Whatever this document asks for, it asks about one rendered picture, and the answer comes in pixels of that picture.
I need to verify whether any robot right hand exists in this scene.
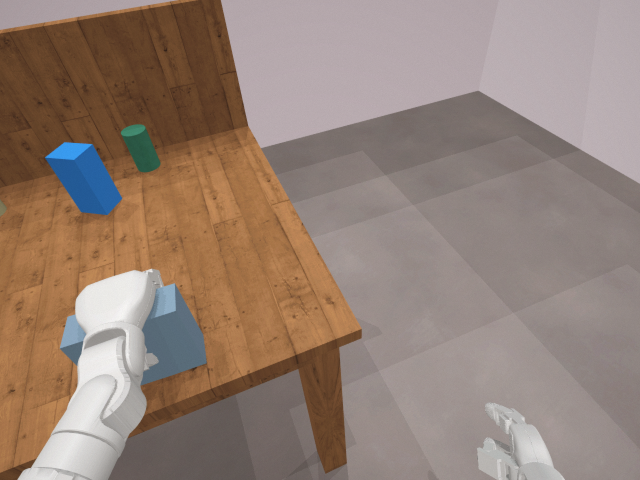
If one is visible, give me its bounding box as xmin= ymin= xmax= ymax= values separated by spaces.
xmin=477 ymin=402 xmax=554 ymax=480

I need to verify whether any robot left hand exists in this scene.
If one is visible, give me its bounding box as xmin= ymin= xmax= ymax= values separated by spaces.
xmin=75 ymin=269 xmax=164 ymax=371

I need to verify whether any sponge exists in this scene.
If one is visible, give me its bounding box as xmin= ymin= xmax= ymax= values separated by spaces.
xmin=60 ymin=283 xmax=207 ymax=386

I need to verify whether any robot left forearm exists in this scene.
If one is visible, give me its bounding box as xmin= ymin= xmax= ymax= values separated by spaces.
xmin=17 ymin=322 xmax=147 ymax=480

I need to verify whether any table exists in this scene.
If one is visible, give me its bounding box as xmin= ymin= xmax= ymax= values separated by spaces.
xmin=0 ymin=0 xmax=362 ymax=480

